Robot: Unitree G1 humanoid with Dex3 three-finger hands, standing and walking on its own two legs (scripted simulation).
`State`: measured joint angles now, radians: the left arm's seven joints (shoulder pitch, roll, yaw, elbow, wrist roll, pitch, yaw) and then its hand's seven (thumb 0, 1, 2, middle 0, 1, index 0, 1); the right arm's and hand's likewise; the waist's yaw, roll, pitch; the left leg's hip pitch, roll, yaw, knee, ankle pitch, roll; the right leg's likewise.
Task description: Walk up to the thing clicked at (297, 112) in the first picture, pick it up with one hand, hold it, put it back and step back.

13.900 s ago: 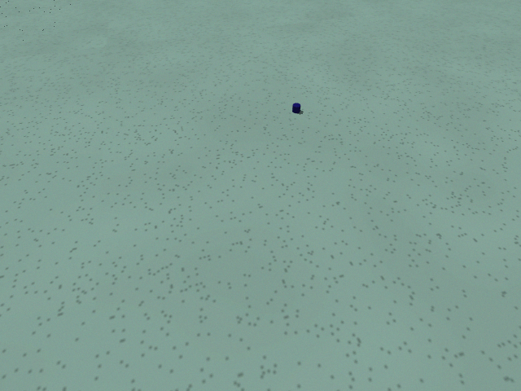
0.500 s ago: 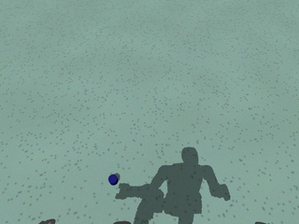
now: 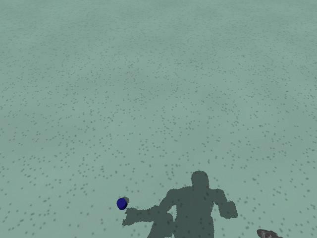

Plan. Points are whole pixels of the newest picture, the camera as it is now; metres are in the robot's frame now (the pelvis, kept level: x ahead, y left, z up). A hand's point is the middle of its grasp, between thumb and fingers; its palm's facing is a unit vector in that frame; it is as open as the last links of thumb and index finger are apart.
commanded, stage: walk up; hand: left
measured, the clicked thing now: (121, 203) +0.42 +0.25 -0.75
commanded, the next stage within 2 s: stand in 0.76 s
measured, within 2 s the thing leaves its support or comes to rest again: neither
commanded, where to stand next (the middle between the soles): +0.04 +0.02 m, yaw -1 degrees
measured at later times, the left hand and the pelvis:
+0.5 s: hand out of the picture +0.08 +0.25 -0.15, palm faces -0.04 -0.93 -0.37, open 7.4 cm; pelvis +0.00 -0.01 +0.01, yaw -1 degrees
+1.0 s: hand out of the picture +0.10 +0.23 -0.15, palm faces -0.05 -0.94 -0.33, open 7.4 cm; pelvis +0.01 -0.01 +0.01, yaw -1 degrees
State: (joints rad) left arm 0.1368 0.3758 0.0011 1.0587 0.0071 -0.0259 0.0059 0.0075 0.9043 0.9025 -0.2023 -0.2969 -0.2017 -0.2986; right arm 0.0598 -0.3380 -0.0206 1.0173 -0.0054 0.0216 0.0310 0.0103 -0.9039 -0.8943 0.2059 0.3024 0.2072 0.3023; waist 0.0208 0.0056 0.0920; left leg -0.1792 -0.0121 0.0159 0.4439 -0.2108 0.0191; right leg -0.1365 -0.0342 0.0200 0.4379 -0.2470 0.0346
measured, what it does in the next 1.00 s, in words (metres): stands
